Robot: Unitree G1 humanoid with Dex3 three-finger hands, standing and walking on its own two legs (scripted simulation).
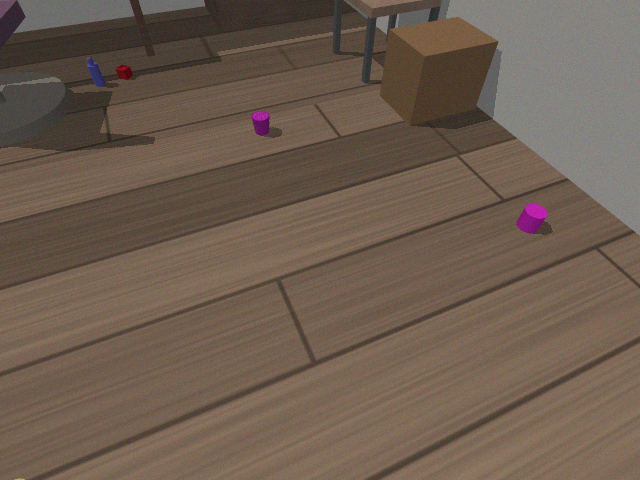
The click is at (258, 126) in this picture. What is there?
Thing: tapered cup
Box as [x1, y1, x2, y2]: [252, 111, 269, 134]
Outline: 254,112 252,114 252,120 256,133 267,133 269,118 268,113 264,111
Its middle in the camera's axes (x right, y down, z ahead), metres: -0.31 -0.60 +2.08
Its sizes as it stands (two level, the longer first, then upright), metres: 0.093 0.093 0.097
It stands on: the floor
